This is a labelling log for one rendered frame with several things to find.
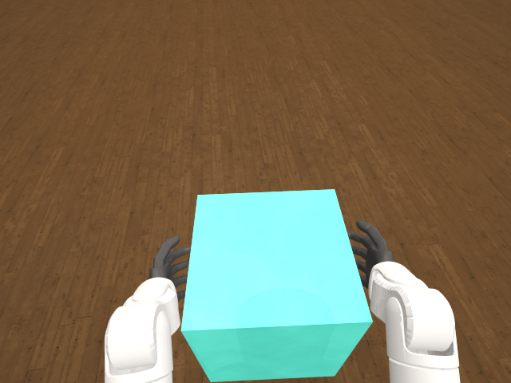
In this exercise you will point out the carton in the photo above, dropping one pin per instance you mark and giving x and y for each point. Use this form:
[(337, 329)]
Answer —
[(273, 290)]

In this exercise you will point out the left robot hand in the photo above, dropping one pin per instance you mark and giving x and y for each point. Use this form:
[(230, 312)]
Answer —
[(162, 263)]

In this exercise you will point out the robot left forearm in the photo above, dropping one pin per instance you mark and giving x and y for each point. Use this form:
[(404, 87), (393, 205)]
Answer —
[(138, 343)]

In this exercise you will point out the right robot hand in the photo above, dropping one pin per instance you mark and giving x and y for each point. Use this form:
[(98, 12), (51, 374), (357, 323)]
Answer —
[(377, 249)]

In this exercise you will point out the robot right forearm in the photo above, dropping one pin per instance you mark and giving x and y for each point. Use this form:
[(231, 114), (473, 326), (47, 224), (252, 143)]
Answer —
[(420, 328)]

